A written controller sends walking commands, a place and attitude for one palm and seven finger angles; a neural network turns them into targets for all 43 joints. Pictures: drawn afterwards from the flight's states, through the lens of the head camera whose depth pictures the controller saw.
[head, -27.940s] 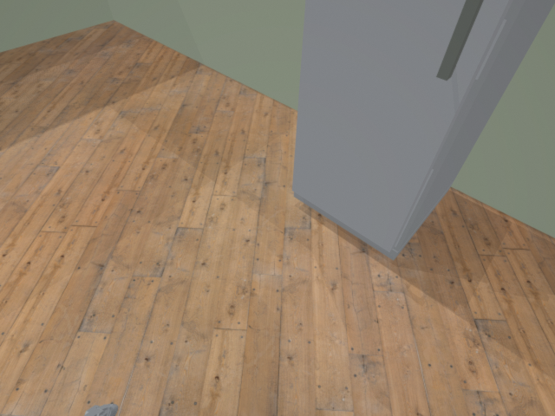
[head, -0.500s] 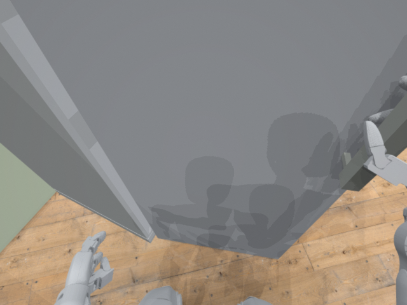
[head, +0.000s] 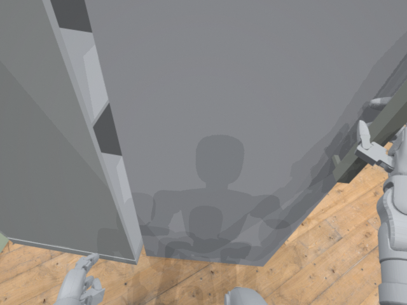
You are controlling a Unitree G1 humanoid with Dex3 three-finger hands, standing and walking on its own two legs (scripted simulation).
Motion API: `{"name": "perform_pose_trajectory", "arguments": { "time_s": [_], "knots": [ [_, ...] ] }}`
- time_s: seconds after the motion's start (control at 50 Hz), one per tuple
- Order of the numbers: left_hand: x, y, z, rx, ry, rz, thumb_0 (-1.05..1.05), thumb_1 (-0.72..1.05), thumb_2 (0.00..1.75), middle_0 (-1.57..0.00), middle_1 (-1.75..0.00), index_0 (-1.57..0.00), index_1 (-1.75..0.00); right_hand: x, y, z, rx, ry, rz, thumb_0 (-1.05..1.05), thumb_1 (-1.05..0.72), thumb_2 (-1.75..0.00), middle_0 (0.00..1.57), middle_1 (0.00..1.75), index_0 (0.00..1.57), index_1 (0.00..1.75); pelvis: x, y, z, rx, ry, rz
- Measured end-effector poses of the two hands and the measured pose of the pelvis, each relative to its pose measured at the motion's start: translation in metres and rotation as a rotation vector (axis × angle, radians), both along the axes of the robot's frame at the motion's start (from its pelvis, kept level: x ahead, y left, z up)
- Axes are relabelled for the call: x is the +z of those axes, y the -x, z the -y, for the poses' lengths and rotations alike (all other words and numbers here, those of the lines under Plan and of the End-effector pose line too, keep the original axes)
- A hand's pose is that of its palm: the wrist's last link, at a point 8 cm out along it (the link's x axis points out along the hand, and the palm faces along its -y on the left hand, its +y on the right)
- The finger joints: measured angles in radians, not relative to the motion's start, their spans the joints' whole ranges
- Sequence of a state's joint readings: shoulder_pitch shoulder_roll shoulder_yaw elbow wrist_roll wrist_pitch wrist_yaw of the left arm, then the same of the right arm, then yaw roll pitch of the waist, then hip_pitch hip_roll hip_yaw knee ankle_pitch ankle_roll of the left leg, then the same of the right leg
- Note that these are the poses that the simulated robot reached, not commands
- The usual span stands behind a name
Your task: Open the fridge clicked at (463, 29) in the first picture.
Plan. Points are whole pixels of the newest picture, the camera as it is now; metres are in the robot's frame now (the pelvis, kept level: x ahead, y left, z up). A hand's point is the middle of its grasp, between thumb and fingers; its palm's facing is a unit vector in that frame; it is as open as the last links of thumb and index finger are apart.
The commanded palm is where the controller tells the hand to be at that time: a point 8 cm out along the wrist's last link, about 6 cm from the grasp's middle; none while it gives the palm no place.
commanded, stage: stop walking and hold the door back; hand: right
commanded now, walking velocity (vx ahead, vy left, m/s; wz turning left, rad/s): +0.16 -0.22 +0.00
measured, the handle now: (390, 105) +0.38 -0.26 +0.25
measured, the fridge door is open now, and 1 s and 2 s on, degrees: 85 78 80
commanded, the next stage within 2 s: loosen the grip on the handle in 1.14 s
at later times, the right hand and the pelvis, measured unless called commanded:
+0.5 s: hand (353, 115) +0.42 -0.24 +0.20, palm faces +0.30 +0.93 -0.23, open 6.2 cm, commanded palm +0.38 -0.31 +0.17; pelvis -0.05 -0.02 -0.01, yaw +1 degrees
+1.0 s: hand (354, 121) +0.41 -0.25 +0.19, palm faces +0.16 +0.98 -0.15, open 6.2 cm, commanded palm +0.37 -0.32 +0.17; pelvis -0.03 -0.07 -0.01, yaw +6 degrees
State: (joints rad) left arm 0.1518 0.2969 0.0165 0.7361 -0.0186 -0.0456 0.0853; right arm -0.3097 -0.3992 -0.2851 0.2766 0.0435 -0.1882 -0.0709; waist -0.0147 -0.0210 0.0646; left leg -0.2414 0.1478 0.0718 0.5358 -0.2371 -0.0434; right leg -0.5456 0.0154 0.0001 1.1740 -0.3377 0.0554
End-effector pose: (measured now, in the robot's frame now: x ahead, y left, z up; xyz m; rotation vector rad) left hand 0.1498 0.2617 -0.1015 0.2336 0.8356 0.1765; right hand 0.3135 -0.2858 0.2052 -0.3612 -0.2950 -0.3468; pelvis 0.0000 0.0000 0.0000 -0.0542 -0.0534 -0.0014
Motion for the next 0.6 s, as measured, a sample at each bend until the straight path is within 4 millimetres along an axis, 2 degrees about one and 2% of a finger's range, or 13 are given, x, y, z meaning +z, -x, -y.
{"name": "perform_pose_trajectory", "arguments": {
  "time_s": [0.1,0.2,0.24,0.3,0.42,0.46,0.52,0.6],
  "knots": [
    [0.011,0.023,-0.023,0.012,-0.055,-0.007,0.01,0.91,0.9,-0.2,-0.3,-0.2,-0.3,0.002,-0.016,0.002,-0.002,-0.037,-0.054,-0.14,-0.53,-0.83,0.47,1.42,0.36,1.38,0.003,0.019,-0.001,-0.024,0.009,-0.014],
    [0.017,0.056,-0.022,0.035,-0.107,-0.043,0.01,0.91,0.9,-0.2,-0.3,-0.2,-0.3,0.001,-0.036,0.004,0.04,-0.099,-0.059,-0.11,-0.56,-0.81,0.46,1.41,0.39,1.4,-0.001,0.038,0.012,-0.028,-0.005,-0.042],
    [0.013,0.071,-0.017,0.053,-0.127,-0.046,0.01,0.91,0.9,-0.2,-0.3,-0.2,-0.3,0.0,-0.044,0.005,0.07,-0.114,-0.046,-0.1,-0.57,-0.8,0.46,1.41,0.39,1.4,-0.008,0.044,0.021,-0.03,-0.036,-0.053],
    [0.008,0.097,0.002,0.103,-0.086,-0.081,0.01,0.91,0.9,-0.2,-0.3,-0.2,-0.3,0.0,-0.051,0.005,0.084,-0.128,-0.052,-0.09,-0.59,-0.79,0.46,1.41,0.38,1.4,-0.005,0.051,0.027,-0.006,-0.048,-0.046],
    [-0.015,0.144,0.044,0.106,0.035,-0.225,0.01,0.9,0.9,-0.2,-0.3,-0.2,-0.3,0.003,-0.065,0.004,0.083,-0.131,-0.103,-0.09,-0.6,-0.77,0.46,1.41,0.37,1.4,-0.001,0.05,0.021,0.009,-0.075,-0.067],
    [-0.027,0.153,0.049,0.102,0.066,-0.251,0.01,0.9,0.9,-0.2,-0.3,-0.2,-0.3,0.003,-0.068,0.004,0.073,-0.12,-0.104,-0.1,-0.61,-0.78,0.46,1.41,0.36,1.41,-0.009,0.048,0.017,0.018,-0.061,-0.07],
    [-0.041,0.159,0.045,0.13,0.076,-0.271,0.01,0.91,0.9,-0.21,-0.3,-0.21,-0.3,0.003,-0.072,0.003,0.055,-0.108,-0.103,-0.11,-0.6,-0.77,0.46,1.41,0.35,1.41,-0.015,0.049,0.018,0.026,-0.08,-0.054],
    [-0.035,0.156,0.034,0.16,0.049,-0.237,0.01,0.91,0.9,-0.21,-0.3,-0.21,-0.3,0.003,-0.075,0.003,0.06,-0.124,-0.127,-0.13,-0.61,-0.77,0.46,1.41,0.38,1.41,-0.009,0.049,0.025,0.032,-0.06,-0.034]
  ]
}}
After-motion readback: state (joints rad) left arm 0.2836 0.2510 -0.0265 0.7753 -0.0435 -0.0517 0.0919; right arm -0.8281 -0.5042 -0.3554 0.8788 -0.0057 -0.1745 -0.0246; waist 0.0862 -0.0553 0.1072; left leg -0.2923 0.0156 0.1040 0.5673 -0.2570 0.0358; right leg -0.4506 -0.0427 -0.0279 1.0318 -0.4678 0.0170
